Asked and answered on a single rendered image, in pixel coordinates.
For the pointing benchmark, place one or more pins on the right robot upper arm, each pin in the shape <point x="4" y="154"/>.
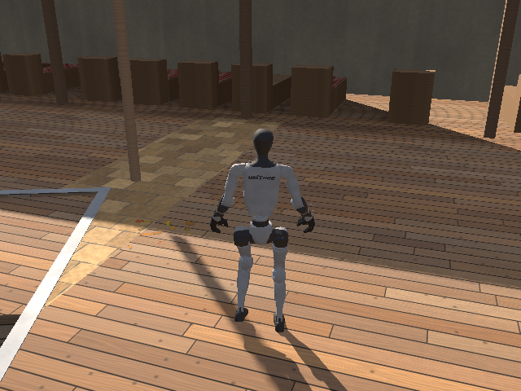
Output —
<point x="292" y="186"/>

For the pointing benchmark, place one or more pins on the robot left hand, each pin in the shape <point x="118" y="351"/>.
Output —
<point x="213" y="224"/>

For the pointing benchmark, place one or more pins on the left robot forearm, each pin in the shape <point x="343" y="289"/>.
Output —
<point x="220" y="210"/>

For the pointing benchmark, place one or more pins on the right robot thigh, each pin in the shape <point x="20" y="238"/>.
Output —
<point x="279" y="242"/>

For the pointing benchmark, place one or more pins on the right robot forearm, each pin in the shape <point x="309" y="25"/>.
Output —
<point x="304" y="211"/>

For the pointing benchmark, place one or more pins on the robot right hand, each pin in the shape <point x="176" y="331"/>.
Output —
<point x="303" y="222"/>

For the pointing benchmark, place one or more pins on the left robot upper arm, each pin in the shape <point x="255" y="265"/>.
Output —
<point x="235" y="172"/>

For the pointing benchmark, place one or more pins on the humanoid robot torso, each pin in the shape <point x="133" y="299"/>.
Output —
<point x="260" y="191"/>

